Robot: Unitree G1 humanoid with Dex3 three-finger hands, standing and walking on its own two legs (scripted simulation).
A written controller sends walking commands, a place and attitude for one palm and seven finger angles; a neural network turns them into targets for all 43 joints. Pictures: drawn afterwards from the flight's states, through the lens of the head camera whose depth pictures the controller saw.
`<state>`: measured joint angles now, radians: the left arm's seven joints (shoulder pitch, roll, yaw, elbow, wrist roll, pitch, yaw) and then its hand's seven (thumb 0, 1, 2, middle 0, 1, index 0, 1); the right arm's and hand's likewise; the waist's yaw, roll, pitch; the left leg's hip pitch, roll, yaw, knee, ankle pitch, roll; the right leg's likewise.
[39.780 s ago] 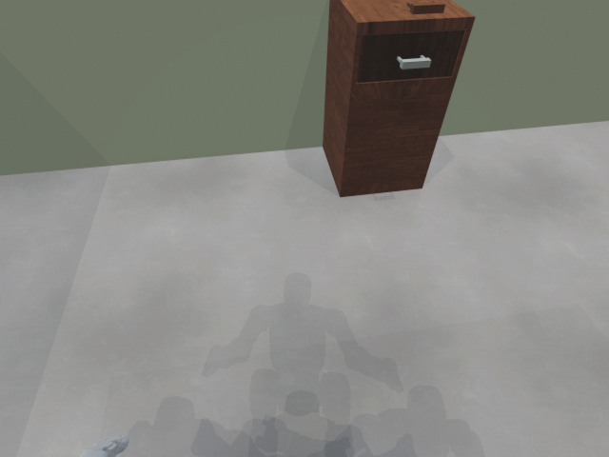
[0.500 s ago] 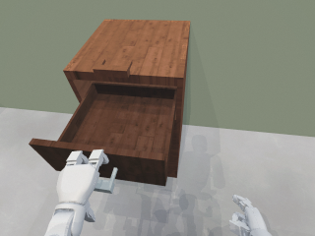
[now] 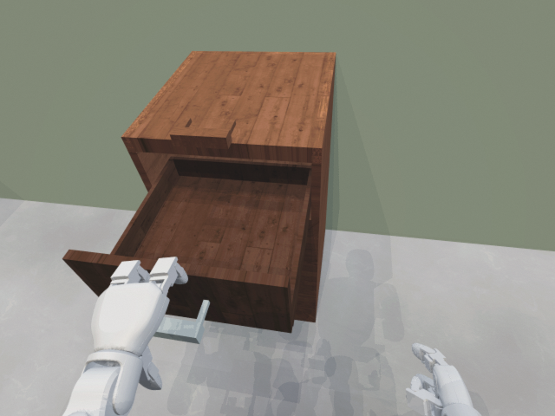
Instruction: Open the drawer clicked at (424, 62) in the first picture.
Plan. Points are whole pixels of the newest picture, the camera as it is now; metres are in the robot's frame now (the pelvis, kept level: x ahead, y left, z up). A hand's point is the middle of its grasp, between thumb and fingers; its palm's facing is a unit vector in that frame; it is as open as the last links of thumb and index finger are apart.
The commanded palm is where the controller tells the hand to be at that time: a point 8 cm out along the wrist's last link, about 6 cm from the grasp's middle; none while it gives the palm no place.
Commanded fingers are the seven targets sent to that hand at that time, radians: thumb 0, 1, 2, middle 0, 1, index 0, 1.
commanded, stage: lift the hand off the handle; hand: left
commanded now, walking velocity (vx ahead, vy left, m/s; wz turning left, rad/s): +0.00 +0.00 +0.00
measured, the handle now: (175, 315) +0.29 +0.22 -0.06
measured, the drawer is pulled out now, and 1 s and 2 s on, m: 0.29 0.29 0.29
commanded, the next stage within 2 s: draw the hand back to the body in 0.68 s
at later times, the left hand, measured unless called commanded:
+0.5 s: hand (139, 315) +0.23 +0.21 +0.07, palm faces +0.06 -0.12 -0.99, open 13.8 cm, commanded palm +0.21 +0.21 +0.13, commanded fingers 0.00 -0.50 0.30 -0.30 -1.20 -0.30 -1.20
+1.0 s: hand (120, 311) +0.22 +0.23 +0.09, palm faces +0.07 -0.10 -0.99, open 13.8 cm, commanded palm +0.20 +0.23 +0.15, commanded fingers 0.00 -0.50 0.30 -0.30 -1.20 -0.30 -1.20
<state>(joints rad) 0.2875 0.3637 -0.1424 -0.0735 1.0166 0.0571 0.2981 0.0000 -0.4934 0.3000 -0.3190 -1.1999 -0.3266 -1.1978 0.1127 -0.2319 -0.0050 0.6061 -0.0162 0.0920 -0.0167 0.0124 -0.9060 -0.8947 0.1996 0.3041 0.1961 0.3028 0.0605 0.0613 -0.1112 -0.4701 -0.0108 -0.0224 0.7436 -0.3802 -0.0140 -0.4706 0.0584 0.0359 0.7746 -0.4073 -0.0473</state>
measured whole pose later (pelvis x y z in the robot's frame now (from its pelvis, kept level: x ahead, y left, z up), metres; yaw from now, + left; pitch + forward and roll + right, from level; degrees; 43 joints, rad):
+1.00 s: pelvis +0.00 +0.01 +0.02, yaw +0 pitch +2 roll +0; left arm 0.34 0.44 -0.09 -0.26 0.97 0.04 0.18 0.00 -0.49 0.30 -0.32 -1.20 -0.33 -1.20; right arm 0.11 -0.24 0.01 0.60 -0.01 0.11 0.00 0.01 -0.91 -0.89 0.20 0.30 0.20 0.30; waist 0.09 0.07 -0.06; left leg -0.32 -0.01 -0.02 0.60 -0.32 0.00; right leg -0.32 0.05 0.05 0.62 -0.34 -0.03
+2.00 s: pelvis +0.02 +0.01 +0.03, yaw +2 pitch -1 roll +0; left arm 0.57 0.33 0.26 -0.48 -0.06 -0.09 0.11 0.00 0.28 0.64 -0.25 -0.70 -0.26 -0.69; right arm 0.19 -0.21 0.02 0.64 0.01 -0.14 -0.09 0.01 -0.90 -0.89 0.20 0.30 0.20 0.30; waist 0.04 0.05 -0.01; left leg -0.16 -0.02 -0.05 0.47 -0.29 0.00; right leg -0.12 0.04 0.02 0.44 -0.30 -0.03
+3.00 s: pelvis -0.03 +0.02 +0.02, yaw +2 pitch +2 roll -1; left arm 0.67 0.44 0.39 -0.62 -0.05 -0.18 0.13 0.02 0.88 0.90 -0.21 -0.30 -0.22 -0.30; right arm 0.16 -0.20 0.00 0.55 0.01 -0.04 -0.07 0.01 -0.90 -0.89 0.20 0.30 0.20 0.30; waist -0.02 -0.01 -0.02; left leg -0.34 -0.02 -0.05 0.53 -0.22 0.01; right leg -0.31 0.04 0.00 0.51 -0.24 -0.02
